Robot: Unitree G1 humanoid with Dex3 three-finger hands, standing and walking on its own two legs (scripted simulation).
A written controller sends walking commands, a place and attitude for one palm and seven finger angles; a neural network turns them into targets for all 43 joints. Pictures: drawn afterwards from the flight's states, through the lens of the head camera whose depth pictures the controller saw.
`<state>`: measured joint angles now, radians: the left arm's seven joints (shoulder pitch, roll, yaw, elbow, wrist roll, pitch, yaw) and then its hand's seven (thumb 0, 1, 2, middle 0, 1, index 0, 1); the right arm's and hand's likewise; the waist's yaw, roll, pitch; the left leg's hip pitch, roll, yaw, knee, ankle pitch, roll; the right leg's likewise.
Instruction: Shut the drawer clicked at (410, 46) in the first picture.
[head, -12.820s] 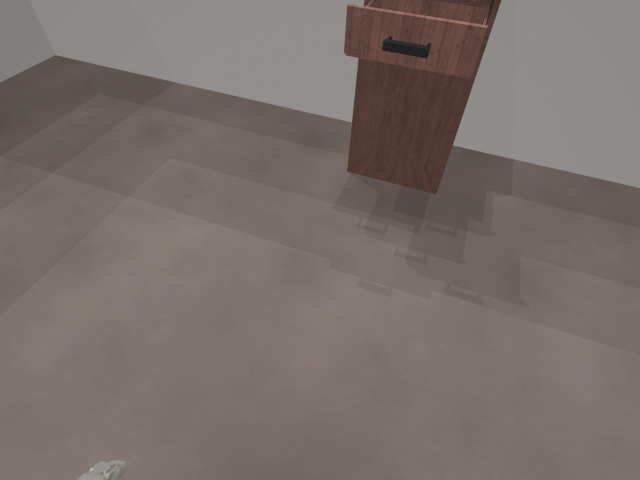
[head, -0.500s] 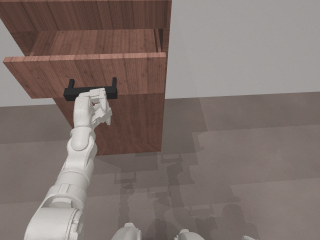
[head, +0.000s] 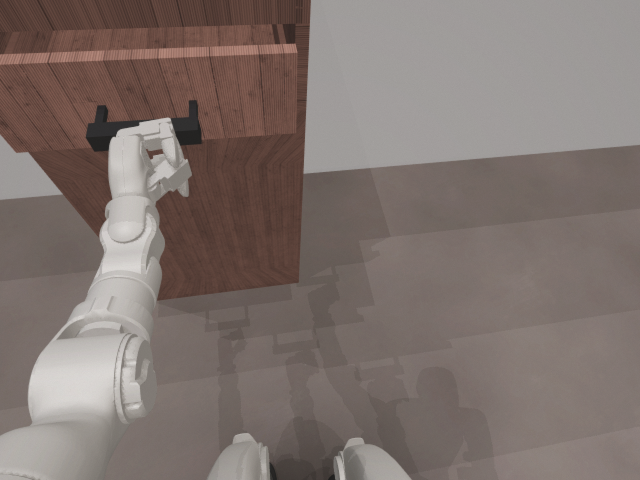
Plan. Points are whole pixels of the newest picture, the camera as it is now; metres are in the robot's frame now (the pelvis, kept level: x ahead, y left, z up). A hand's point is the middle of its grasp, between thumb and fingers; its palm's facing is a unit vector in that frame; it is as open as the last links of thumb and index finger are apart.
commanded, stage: push the drawer shut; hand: left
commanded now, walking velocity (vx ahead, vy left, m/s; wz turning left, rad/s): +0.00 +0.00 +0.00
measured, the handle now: (147, 122) +0.57 +0.19 +0.08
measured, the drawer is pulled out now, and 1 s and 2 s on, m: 0.06 0.00 0.00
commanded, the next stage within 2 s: pull the fist back off the drawer in 0.78 s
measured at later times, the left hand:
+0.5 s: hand (184, 133) +0.55 +0.14 +0.08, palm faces +0.10 -1.00 -0.02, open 3.2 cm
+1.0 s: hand (178, 129) +0.56 +0.15 +0.08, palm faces +0.09 -1.00 -0.03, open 2.9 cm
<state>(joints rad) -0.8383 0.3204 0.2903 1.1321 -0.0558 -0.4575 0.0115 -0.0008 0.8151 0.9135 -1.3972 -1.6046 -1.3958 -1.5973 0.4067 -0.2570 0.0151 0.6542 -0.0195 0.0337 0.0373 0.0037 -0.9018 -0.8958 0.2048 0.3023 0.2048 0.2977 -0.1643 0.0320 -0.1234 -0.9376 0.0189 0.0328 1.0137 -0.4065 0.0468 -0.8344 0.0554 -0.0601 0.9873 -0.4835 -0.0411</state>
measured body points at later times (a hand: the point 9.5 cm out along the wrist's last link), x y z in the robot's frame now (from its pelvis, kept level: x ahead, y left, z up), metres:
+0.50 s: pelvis +0.01 +0.01 -0.01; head +0.13 +0.03 +0.42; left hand +0.54 +0.19 +0.08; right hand -0.03 -0.25 -0.11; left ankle +0.04 +0.09 -0.67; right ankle -0.01 -0.10 -0.67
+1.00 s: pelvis -0.02 +0.01 -0.02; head +0.13 +0.04 +0.40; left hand +0.55 +0.20 +0.08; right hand -0.07 -0.25 -0.11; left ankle +0.04 +0.09 -0.67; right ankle -0.01 -0.10 -0.67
